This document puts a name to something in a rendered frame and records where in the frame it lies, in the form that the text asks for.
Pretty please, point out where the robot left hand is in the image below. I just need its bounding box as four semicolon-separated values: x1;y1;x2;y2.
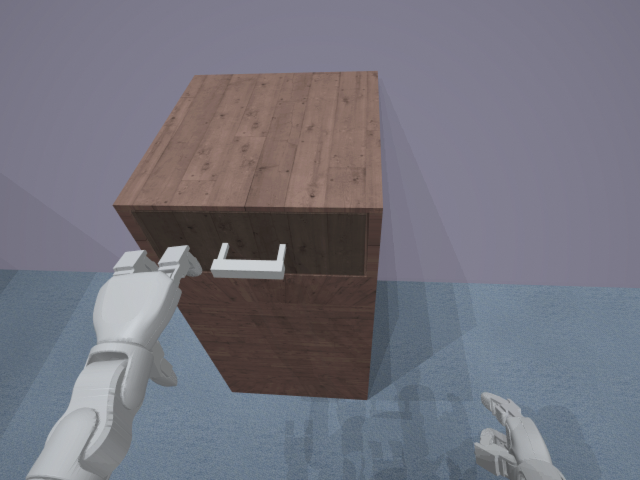
93;245;202;387

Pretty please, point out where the robot right hand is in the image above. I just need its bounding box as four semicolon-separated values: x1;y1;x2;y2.
474;392;553;480

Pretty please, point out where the handle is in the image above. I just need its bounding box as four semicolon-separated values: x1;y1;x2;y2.
210;243;286;280

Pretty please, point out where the cabinet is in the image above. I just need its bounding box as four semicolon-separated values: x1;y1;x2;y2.
113;71;383;400

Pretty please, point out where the robot left forearm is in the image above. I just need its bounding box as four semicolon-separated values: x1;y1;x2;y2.
26;341;154;480

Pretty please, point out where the robot right forearm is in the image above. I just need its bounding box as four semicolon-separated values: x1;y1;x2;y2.
515;460;566;480

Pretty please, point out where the drawer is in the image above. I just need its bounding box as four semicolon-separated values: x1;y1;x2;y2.
131;210;366;276

